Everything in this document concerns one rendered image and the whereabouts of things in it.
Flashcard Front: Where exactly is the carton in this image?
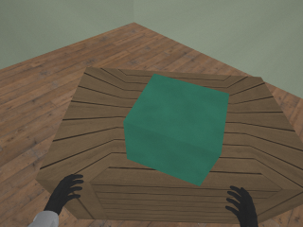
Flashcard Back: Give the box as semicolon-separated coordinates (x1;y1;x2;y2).
123;74;229;186

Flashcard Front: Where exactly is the robot left hand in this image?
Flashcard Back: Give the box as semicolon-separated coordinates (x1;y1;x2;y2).
44;174;84;215

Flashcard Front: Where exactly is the robot right hand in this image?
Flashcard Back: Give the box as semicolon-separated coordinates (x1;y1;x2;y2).
225;185;258;227

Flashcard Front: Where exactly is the pedestal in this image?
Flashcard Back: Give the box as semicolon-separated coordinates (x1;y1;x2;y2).
35;67;303;224

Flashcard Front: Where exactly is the left robot forearm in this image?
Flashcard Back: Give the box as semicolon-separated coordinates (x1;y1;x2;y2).
27;210;59;227

